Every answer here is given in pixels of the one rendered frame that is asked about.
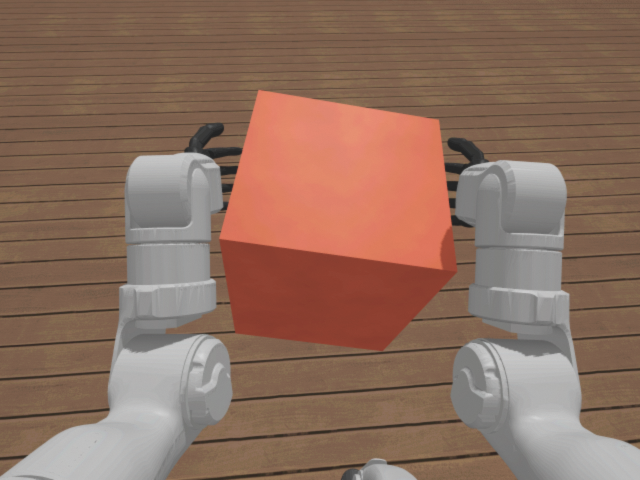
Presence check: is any robot right hand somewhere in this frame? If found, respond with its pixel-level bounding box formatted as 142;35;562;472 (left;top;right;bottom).
444;137;489;228

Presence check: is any right robot upper arm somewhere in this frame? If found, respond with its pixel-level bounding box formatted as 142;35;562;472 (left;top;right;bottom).
450;338;640;480

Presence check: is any carton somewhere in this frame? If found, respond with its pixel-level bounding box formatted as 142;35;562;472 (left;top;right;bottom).
219;90;457;351

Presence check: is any left robot upper arm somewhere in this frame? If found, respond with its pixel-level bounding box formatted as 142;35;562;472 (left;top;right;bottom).
0;334;233;480

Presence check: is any right robot shin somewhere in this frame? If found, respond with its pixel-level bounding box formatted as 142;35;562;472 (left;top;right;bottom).
360;459;387;470

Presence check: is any right robot forearm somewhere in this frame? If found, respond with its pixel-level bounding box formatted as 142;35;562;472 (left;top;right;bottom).
455;160;582;411

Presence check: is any left robot forearm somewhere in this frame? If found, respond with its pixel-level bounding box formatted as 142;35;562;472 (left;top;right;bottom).
108;153;223;408

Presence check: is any robot left hand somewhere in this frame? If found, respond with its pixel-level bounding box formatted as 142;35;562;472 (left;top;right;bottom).
184;123;243;211

